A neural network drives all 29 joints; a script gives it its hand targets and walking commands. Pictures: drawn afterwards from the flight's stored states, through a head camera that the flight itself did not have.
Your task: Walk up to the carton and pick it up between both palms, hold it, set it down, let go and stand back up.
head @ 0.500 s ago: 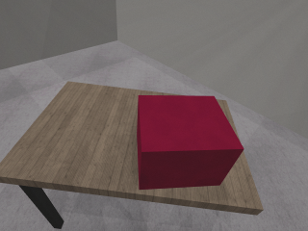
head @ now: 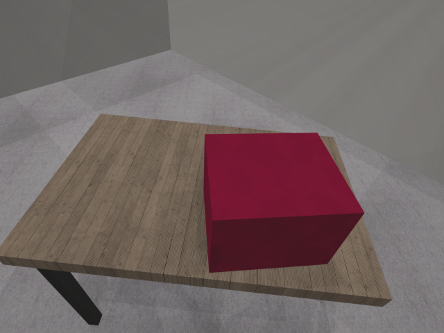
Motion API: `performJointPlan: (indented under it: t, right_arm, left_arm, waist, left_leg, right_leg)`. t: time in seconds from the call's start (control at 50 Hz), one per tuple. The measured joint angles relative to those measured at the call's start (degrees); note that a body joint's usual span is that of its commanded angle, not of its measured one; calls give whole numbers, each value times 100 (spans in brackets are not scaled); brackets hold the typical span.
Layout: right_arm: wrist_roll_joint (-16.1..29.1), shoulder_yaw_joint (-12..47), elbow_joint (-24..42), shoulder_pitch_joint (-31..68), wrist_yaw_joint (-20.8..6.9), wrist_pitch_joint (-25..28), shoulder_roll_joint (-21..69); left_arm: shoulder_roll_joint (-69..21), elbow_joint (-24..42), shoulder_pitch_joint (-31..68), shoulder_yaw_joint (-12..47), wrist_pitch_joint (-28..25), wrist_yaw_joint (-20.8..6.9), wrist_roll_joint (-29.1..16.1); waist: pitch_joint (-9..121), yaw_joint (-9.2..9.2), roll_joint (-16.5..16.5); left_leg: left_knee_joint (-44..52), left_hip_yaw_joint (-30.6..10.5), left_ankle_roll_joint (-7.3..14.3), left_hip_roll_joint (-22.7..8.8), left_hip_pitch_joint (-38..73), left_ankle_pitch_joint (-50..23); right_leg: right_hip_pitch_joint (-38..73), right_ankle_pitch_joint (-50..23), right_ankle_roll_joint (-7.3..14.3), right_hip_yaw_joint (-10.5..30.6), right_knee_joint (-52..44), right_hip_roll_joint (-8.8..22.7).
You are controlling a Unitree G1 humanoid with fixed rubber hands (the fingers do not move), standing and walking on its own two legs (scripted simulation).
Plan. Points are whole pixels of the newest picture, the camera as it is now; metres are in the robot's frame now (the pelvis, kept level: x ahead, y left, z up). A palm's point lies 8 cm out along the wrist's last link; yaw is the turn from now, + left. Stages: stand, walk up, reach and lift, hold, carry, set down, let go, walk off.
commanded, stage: stand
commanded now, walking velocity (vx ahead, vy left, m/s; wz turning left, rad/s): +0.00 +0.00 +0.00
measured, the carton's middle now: (266, 199) +0.44 -0.11 -0.04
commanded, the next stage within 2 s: none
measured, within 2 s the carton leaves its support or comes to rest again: neither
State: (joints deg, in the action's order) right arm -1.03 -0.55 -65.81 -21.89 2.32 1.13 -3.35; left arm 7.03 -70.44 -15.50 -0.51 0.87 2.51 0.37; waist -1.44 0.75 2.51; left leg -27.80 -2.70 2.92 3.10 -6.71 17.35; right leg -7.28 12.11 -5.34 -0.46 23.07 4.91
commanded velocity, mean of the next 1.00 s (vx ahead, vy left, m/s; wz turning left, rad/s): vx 0.00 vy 0.00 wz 0.00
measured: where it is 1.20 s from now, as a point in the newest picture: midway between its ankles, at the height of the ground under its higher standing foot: outside the picture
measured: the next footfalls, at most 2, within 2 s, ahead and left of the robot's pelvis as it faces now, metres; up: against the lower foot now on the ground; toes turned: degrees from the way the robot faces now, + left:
none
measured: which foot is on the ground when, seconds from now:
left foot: down 0.00-1.00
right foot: down 0.00-1.00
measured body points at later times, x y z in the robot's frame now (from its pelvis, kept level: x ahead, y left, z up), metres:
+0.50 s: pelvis +0.01 +0.00 +0.00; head +0.01 +0.02 +0.45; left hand -0.02 +0.20 -0.18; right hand -0.04 -0.20 -0.16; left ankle -0.02 +0.09 -0.74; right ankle +0.01 -0.18 -0.74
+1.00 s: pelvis +0.03 +0.00 +0.00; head +0.03 +0.02 +0.45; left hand -0.01 +0.19 -0.18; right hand -0.01 -0.20 -0.16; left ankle -0.02 +0.09 -0.74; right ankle +0.01 -0.18 -0.74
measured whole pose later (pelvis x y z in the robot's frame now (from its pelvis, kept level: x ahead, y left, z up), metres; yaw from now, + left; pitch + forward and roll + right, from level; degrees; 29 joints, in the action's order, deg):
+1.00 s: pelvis +0.03 +0.00 +0.00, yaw +1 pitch -3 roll -1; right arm -0.5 -0.1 -67.1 -20.0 2.4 1.7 -3.7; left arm 6.1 -70.7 -15.8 -0.8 0.9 3.0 0.2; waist -2.7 0.2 2.0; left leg -26.1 -3.2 3.0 3.3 -4.2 18.7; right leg -5.3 14.6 -5.4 -1.1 23.0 5.4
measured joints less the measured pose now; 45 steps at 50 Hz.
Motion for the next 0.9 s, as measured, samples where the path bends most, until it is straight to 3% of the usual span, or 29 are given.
performJointPlan:
  t: [0.9]
  right_arm:
    - [13,37,-155,204,20,32,-39]
  left_arm:
    - [-100,-34,-23,-26,-6,69,-38]
  waist:
    - [-144,-32,-57]
  left_leg:
    - [178,-41,7,27,236,104]
  right_leg:
    - [183,205,-7,-50,-23,49]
